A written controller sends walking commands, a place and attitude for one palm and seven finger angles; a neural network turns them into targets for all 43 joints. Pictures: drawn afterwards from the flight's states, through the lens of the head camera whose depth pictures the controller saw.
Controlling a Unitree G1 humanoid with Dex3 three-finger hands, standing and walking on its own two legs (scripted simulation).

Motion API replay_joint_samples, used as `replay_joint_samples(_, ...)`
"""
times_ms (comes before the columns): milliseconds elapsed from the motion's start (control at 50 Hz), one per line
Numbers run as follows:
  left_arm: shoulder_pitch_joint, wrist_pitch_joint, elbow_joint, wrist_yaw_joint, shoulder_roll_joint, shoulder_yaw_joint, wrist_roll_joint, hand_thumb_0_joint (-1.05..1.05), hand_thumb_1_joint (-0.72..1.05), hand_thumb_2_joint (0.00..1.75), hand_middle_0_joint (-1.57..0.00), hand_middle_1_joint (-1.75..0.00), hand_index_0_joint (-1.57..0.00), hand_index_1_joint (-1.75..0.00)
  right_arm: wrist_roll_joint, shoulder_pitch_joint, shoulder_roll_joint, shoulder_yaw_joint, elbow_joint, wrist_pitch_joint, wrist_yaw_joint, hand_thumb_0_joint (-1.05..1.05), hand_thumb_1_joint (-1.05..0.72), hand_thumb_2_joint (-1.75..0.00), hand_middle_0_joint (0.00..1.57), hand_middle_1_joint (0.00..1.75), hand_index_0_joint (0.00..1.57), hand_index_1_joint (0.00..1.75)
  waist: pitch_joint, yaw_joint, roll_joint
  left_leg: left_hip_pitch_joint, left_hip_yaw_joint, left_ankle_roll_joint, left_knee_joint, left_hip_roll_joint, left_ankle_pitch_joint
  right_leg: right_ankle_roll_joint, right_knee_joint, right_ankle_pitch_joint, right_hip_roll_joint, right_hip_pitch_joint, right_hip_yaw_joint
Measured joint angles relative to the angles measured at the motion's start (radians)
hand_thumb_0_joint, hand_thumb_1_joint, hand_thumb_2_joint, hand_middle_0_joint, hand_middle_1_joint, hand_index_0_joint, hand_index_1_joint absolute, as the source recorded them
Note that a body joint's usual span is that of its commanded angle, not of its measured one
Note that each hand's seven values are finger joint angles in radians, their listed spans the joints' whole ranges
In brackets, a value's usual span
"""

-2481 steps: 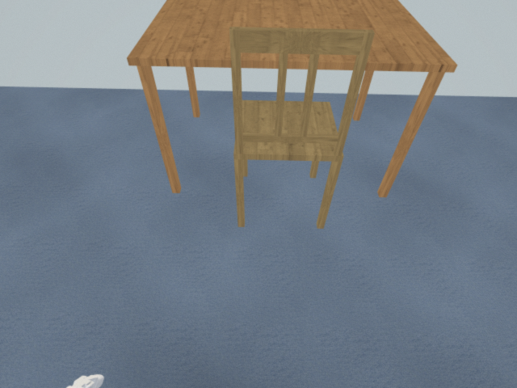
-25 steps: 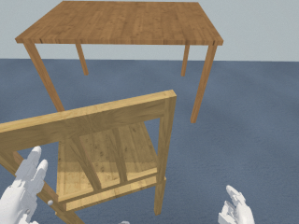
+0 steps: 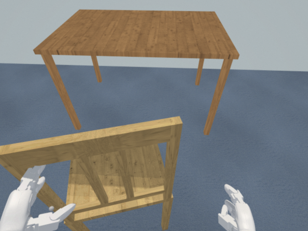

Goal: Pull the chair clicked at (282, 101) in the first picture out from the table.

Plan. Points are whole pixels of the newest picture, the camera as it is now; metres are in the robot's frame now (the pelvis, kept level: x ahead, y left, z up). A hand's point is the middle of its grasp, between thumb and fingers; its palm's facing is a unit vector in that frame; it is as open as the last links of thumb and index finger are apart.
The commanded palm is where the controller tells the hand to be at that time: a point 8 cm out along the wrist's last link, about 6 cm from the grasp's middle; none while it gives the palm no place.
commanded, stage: draw the hand back to the body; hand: left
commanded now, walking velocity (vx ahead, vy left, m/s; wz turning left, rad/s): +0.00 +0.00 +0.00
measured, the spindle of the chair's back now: (95, 182) +0.26 +0.21 -0.06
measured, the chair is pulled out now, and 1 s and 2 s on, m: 0.57 0.57 0.57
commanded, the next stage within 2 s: step back with the hand held close in 0.60 s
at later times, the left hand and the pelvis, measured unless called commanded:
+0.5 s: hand (54, 208) +0.15 +0.23 +0.07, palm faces +0.34 -0.81 -0.48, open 7.1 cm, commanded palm +0.14 +0.28 +0.19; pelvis +0.01 -0.03 +0.00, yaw +1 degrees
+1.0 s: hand (53, 214) +0.14 +0.23 +0.07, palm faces +0.20 -0.83 -0.51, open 6.9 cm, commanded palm +0.10 +0.27 +0.19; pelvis -0.03 -0.04 +0.00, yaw +2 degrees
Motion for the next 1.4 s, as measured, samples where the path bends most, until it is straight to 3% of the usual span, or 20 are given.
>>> replay_joint_samples(260,-0.022,0.122,-0.027,0.036,0.032,0.019,-0.024,0.01,0.66,0.78,-0.27,-0.3,-0.29,-0.26,0.004,-0.009,-0.023,0.004,0.051,-0.073,0.014,0.02,-0.91,-0.89,0.2,0.3,0.2,0.3,0.024,0.022,-0.002,0.067,-0.01,-0.016,-0.042,0.0,0.001,-0.016,-0.022,-0.013,0.0,0.062,-0.013)
replay_joint_samples(360,-0.022,0.133,-0.027,0.038,0.034,0.027,-0.028,0.01,0.8,0.85,-0.28,-0.32,-0.3,-0.29,0.009,-0.005,-0.032,-0.005,0.062,-0.091,0.018,0.02,-0.91,-0.89,0.2,0.3,0.2,0.3,0.028,0.023,0.003,0.069,-0.018,-0.025,-0.039,0.003,-0.003,-0.025,-0.008,-0.024,0.004,0.062,-0.02)
replay_joint_samples(760,-0.024,0.118,-0.016,0.008,0.036,0.014,-0.039,0.02,0.89,0.9,-0.29,-0.34,-0.32,-0.32,0.02,0.017,-0.038,-0.021,0.065,-0.096,0.014,0.02,-0.91,-0.89,0.2,0.3,0.2,0.3,0.031,0.031,0.032,0.059,-0.047,-0.049,-0.017,0.021,-0.007,-0.054,0.038,-0.048,0.028,0.048,-0.046)
replay_joint_samples(820,-0.06,0.092,0.002,-0.029,0.066,0.025,-0.043,0.02,0.89,0.9,-0.3,-0.35,-0.33,-0.33,0.031,0.025,-0.041,-0.037,0.029,-0.044,0.025,0.02,-0.91,-0.89,0.2,0.3,0.2,0.3,0.06,0.037,0.037,0.03,-0.05,-0.023,0.002,0.036,0.009,-0.056,0.01,-0.024,0.043,0.046,-0.061)
replay_joint_samples(880,-0.088,0.067,-0.006,-0.036,0.083,0.044,-0.031,0.02,0.89,0.9,-0.31,-0.35,-0.34,-0.33,0.028,0.014,-0.043,-0.042,0.016,-0.003,0.033,0.02,-0.91,-0.89,0.2,0.3,0.2,0.3,0.107,0.023,0.016,0.008,-0.029,-0.01,-0.006,0.045,0.047,-0.058,-0.013,0.002,0.044,0.038,-0.078)
replay_joint_samples(960,-0.085,0.04,-0.051,-0.032,0.091,0.071,-0.024,0.02,0.89,0.9,-0.31,-0.35,-0.33,-0.33,0.017,-0.011,-0.053,-0.052,0.0,0.032,0.042,0.02,-0.91,-0.89,0.2,0.3,0.2,0.3,0.162,0.011,0.0,-0.004,-0.017,-0.047,-0.065,0.059,0.076,-0.051,-0.033,0.039,0.049,0.003,-0.076)
replay_joint_samples(1080,-0.019,0.009,-0.146,-0.038,0.161,0.113,-0.018,0.02,0.89,0.9,-0.28,-0.34,-0.34,-0.34,0.012,-0.049,-0.048,-0.071,-0.01,0.055,0.055,0.02,-0.91,-0.89,0.2,0.3,0.2,0.3,0.213,-0.009,-0.006,-0.054,-0.01,-0.037,-0.079,0.077,0.127,-0.044,-0.064,0.105,0.066,-0.047,-0.065)
replay_joint_samples(1140,0.012,-0.039,-0.197,-0.038,0.201,0.144,-0.018,0.02,0.89,0.9,-0.26,-0.33,-0.36,-0.35,0.009,-0.053,-0.037,-0.077,-0.006,0.053,0.054,0.02,-0.91,-0.89,0.2,0.3,0.2,0.3,0.217,-0.011,-0.009,-0.075,-0.012,-0.032,-0.078,0.079,0.148,-0.039,-0.063,0.126,0.069,-0.068,-0.066)
replay_joint_samples(1240,-0.026,-0.189,-0.337,-0.012,0.224,0.275,-0.011,0.02,0.89,0.9,-0.27,-0.33,-0.31,-0.33,-0.003,-0.042,-0.023,-0.08,0.013,0.039,0.051,0.02,-0.91,-0.89,0.2,0.3,0.2,0.3,0.182,0.004,0.004,-0.112,-0.024,-0.026,-0.062,0.073,0.176,-0.032,-0.029,0.14,0.065,-0.108,-0.077)
replay_joint_samples(1300,-0.077,-0.285,-0.323,0.005,0.199,0.363,0.006,0.02,0.89,0.9,-0.25,-0.32,-0.27,-0.32,-0.009,-0.041,-0.011,-0.079,0.029,0.042,0.057,0.02,-0.91,-0.89,0.2,0.3,0.2,0.3,0.128,-0.011,0.032,-0.14,-0.021,-0.012,-0.021,0.072,0.126,-0.034,-0.009,0.145,0.061,-0.127,-0.081)
replay_joint_samples(1340,-0.1,-0.322,-0.255,0.011,0.155,0.379,0.016,0.01,0.89,0.9,-0.24,-0.32,-0.25,-0.31,-0.009,-0.034,-0.006,-0.086,0.039,0.057,0.065,0.02,-0.91,-0.89,0.2,0.3,0.2,0.3,0.077,-0.021,0.047,-0.165,-0.011,-0.004,0.071,0.053,-0.005,-0.033,0.0,0.149,0.05,-0.141,-0.066)
replay_joint_samples(1400,-0.142,-0.312,-0.113,0.017,0.07,0.342,0.021,0.01,0.89,0.9,-0.23,-0.31,-0.23,-0.31,-0.013,-0.016,-0.009,-0.101,0.077,0.087,0.07,0.02,-0.91,-0.89,0.2,0.3,0.2,0.3,-0.007,-0.032,0.045,-0.153,0.024,0.009,0.269,0.0,-0.089,-0.019,0.001,0.16,0.012,-0.158,-0.026)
